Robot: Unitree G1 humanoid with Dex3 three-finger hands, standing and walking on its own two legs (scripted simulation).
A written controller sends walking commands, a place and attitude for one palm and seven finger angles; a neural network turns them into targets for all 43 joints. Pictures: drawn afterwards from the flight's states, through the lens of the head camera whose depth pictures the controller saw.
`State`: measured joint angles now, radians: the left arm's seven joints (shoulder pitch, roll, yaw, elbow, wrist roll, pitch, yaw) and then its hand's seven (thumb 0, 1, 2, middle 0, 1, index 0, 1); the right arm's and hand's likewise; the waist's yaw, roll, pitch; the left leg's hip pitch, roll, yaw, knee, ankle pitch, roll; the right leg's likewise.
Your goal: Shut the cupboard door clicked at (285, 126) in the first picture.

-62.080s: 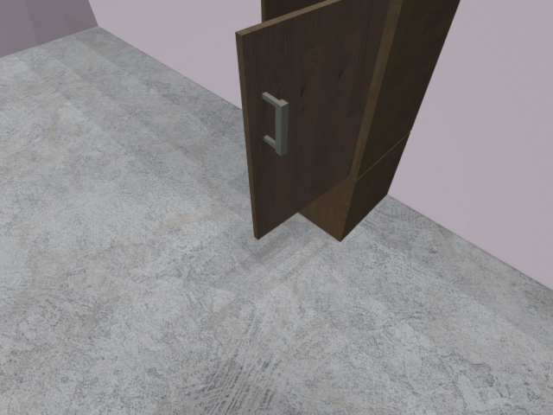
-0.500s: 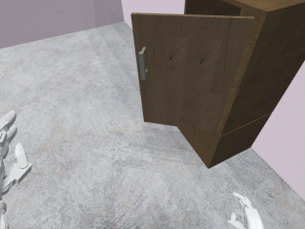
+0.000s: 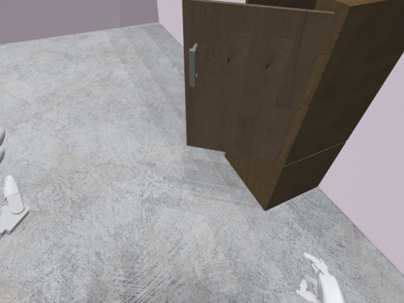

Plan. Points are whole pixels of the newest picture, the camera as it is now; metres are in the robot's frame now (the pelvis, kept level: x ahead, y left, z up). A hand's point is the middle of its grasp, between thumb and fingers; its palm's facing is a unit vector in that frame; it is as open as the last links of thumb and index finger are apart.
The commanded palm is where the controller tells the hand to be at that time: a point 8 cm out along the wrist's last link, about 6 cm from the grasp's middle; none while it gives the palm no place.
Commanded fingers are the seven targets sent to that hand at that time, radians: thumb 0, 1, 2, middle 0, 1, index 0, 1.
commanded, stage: step back with the hand held close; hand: left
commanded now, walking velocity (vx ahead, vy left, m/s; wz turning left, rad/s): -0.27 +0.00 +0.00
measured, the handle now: (194, 65) +0.79 +0.08 +0.09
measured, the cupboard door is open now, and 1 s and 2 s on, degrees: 52 52 52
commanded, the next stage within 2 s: stop stepping back and stand still in 0.52 s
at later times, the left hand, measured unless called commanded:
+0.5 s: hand out of the picture +0.09 +0.28 +0.18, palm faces +0.52 -0.71 -0.48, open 7.4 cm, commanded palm +0.02 +0.30 +0.20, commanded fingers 0.00 0.90 0.90 -0.20 -0.30 -0.20 -0.30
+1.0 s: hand out of the picture -0.03 +0.27 +0.19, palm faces +0.46 -0.78 -0.42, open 7.4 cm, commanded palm -0.08 +0.31 +0.20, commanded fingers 0.00 0.90 0.90 -0.20 -0.30 -0.20 -0.30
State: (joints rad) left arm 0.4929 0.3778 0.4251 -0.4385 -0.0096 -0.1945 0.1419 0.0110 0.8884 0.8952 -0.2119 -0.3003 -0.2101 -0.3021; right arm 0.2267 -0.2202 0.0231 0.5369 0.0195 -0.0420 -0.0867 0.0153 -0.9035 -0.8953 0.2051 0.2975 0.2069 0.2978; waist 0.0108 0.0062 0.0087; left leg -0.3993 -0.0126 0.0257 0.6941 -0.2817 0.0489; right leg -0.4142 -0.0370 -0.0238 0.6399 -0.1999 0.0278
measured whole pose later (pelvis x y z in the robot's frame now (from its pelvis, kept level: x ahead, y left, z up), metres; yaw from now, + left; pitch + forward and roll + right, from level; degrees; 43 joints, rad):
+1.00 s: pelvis -0.22 +0.01 +0.01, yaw +1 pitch +3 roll +0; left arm 0.57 0.44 0.43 -0.56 -0.05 -0.14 0.18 0.01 0.89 0.90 -0.21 -0.30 -0.20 -0.30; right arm 0.27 -0.14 0.06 0.61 -0.01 -0.10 -0.05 0.02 -0.90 -0.90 0.21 0.30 0.21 0.30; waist -0.01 -0.07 -0.09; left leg -0.48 0.03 0.09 0.53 -0.24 -0.02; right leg -0.09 0.02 -0.04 0.41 -0.39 -0.07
